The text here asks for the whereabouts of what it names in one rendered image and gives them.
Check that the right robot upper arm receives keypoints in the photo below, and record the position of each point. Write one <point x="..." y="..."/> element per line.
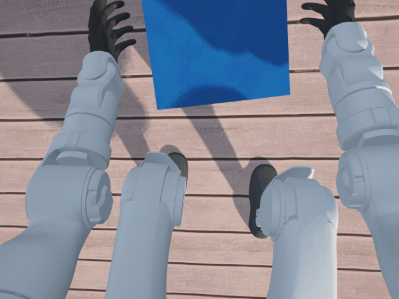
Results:
<point x="368" y="181"/>

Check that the robot left foot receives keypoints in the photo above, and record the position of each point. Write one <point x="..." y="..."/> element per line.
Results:
<point x="181" y="161"/>

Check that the robot right hand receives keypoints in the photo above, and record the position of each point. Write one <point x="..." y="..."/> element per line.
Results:
<point x="335" y="12"/>

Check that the left robot upper arm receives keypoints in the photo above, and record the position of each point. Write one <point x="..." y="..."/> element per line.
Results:
<point x="64" y="203"/>

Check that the carton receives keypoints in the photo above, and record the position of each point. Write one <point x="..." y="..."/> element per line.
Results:
<point x="215" y="51"/>

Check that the right robot forearm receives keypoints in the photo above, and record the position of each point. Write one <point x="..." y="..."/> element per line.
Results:
<point x="359" y="92"/>

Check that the robot left hand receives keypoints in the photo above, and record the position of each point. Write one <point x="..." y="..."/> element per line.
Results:
<point x="100" y="36"/>

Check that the robot left shin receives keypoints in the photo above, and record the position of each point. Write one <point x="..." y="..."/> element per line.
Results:
<point x="132" y="176"/>

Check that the left robot forearm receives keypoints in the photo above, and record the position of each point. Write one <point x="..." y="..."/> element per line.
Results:
<point x="90" y="119"/>

